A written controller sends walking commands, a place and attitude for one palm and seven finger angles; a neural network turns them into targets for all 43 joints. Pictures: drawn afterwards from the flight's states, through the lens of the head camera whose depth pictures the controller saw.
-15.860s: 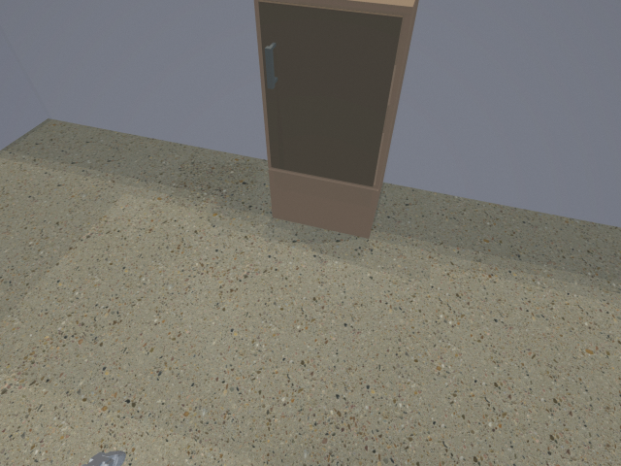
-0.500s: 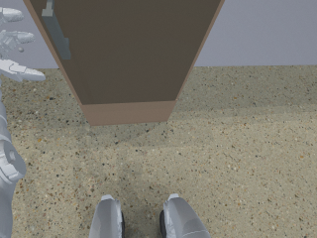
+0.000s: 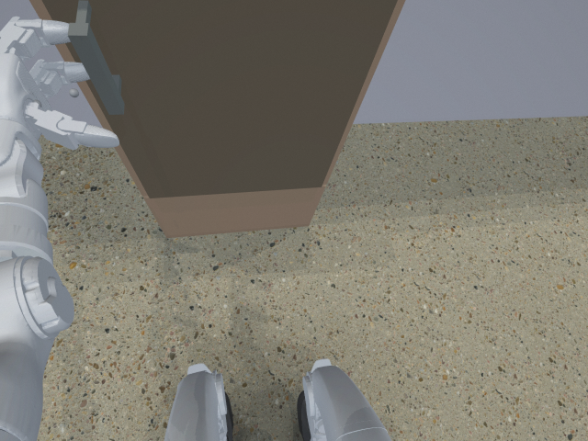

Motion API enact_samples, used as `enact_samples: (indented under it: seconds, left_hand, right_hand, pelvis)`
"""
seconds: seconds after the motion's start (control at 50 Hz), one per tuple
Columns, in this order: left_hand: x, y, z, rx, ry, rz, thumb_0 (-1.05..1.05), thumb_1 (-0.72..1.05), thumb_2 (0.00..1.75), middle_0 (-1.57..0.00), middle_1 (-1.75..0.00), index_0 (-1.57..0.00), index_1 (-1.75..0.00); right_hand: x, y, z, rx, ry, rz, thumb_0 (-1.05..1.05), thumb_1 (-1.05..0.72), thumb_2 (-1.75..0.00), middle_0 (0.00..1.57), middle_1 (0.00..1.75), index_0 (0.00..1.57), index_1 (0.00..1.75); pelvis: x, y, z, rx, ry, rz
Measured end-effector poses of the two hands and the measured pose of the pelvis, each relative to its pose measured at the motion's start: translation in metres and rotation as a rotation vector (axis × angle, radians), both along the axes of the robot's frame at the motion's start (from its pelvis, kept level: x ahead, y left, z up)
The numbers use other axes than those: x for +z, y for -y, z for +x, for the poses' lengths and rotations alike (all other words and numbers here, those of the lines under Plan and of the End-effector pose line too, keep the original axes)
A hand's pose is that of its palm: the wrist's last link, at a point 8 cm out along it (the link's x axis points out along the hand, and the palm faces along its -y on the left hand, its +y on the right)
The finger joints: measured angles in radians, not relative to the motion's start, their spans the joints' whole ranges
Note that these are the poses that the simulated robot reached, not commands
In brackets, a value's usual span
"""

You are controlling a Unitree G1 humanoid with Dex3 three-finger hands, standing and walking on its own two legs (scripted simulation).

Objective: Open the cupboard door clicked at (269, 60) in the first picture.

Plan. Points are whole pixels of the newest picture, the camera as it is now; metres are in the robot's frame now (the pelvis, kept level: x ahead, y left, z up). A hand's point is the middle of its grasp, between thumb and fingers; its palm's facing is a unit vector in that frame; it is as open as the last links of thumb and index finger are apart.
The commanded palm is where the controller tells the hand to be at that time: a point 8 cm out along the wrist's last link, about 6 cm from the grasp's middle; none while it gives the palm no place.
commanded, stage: slide the fingers in behind the handle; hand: left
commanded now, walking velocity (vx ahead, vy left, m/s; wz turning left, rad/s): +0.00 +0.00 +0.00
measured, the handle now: (101, 62) +0.59 +0.19 +0.08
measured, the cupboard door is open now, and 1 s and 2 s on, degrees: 0 0 0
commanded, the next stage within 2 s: close the thumb around the handle in 1.08 s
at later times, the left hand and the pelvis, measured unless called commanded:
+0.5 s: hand (106, 96) +0.53 +0.18 +0.08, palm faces +0.02 -1.00 -0.02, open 14.0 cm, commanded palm +0.51 +0.21 +0.07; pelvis +0.01 -0.01 +0.01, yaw +1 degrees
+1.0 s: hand (113, 95) +0.54 +0.17 +0.08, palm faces +0.03 -1.00 -0.02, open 14.0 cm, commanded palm +0.52 +0.21 +0.07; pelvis +0.00 -0.01 +0.00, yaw +1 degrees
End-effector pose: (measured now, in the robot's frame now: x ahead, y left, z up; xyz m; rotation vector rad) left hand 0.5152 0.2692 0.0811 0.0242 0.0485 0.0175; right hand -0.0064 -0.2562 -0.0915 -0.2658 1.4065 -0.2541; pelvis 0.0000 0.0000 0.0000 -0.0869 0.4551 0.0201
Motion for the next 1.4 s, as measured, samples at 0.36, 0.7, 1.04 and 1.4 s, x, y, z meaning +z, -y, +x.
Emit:
enact_samples:
  seconds: [0.36, 0.7, 1.04, 1.4]
  left_hand:
    - [0.002, 0.028, -0.003, -0.003, 0.038, -0.002, -0.01, -0.5, 0.3, -0.3, -1.2, -0.3, -1.2]
    - [0.002, 0.046, -0.009, -0.002, 0.033, -0.005, -0.01, -0.5, 0.3, -0.3, -1.2, -0.3, -1.2]
    - [-0.004, 0.041, -0.002, 0.01, 0.017, 0.002, -0.01, -0.5, 0.3, -0.3, -1.2, -0.3, -1.2]
    - [-0.002, 0.046, 0.001, -0.001, 0.024, -0.008, -0.01, -0.29, 0.39, -0.31, -1.22, -0.31, -1.23]
  right_hand:
    - [0.0, 0.004, 0.014, 0.014, 0.011, 0.018, 0.01, -0.9, -0.9, 0.21, 0.3, 0.2, 0.3]
    - [-0.004, 0.007, 0.019, 0.02, 0.025, 0.041, 0.01, -0.9, -0.9, 0.21, 0.3, 0.2, 0.3]
    - [-0.008, 0.008, 0.004, 0.002, -0.003, 0.029, 0.01, -0.9, -0.9, 0.21, 0.3, 0.2, 0.3]
    - [-0.003, 0.0, 0.009, 0.006, -0.003, 0.03, 0.01, -0.9, -0.9, 0.21, 0.3, 0.2, 0.3]
  pelvis:
    - [0.005, 0.003, 0.008, 0.006, 0.009, 0.011]
    - [0.005, 0.009, 0.007, 0.012, 0.024, 0.019]
    - [0.0, 0.009, 0.002, 0.005, 0.009, 0.017]
    - [0.004, 0.001, 0.008, 0.007, 0.006, 0.012]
